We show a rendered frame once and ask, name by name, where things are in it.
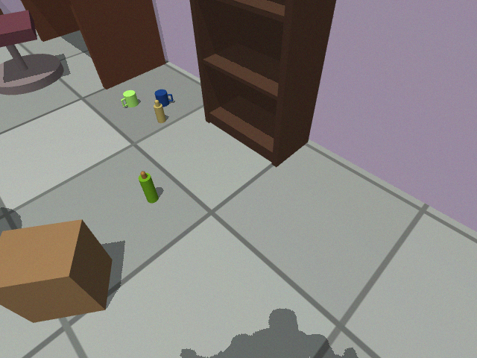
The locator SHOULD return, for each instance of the bookshelf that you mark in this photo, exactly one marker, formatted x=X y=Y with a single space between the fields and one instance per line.
x=260 y=64

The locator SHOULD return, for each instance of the office chair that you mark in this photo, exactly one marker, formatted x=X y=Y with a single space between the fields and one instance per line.
x=29 y=73

